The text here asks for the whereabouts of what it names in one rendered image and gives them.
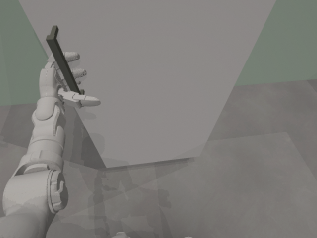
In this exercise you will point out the left robot hand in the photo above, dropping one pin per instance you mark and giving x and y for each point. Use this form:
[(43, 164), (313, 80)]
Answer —
[(51, 83)]

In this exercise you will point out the handle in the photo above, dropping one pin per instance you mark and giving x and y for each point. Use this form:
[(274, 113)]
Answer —
[(61, 60)]

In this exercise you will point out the left robot forearm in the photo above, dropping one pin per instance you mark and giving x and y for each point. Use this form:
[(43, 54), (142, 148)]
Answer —
[(47, 143)]

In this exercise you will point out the robot left shin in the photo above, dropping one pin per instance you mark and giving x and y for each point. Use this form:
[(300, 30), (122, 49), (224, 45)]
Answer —
[(120, 233)]

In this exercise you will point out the robot left upper arm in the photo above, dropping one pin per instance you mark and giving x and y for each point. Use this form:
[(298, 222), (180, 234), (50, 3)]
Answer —
[(31, 203)]

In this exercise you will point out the fridge door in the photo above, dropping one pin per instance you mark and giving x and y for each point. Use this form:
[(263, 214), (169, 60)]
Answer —
[(163, 70)]

